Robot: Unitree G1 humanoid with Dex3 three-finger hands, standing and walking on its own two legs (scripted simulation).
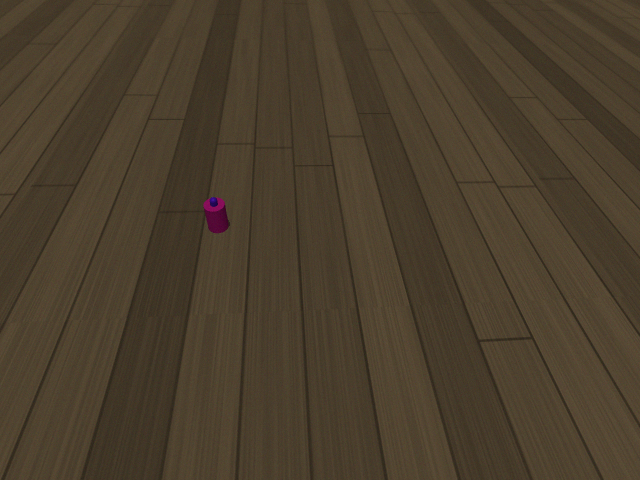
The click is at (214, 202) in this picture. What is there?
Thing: necked bottle
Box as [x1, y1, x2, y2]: [203, 197, 228, 232]
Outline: 212,197 206,200 203,204 208,227 213,232 221,232 225,230 228,225 224,202 220,198
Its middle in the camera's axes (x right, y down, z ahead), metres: -0.44 -0.10 +1.66
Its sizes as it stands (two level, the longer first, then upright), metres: 0.087 0.087 0.165
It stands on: the floor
